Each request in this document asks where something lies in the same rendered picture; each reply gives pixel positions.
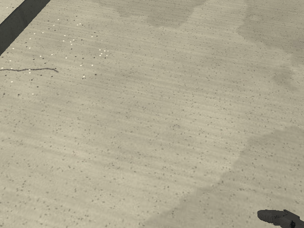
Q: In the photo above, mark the robot right hand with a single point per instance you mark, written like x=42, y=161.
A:
x=284, y=219

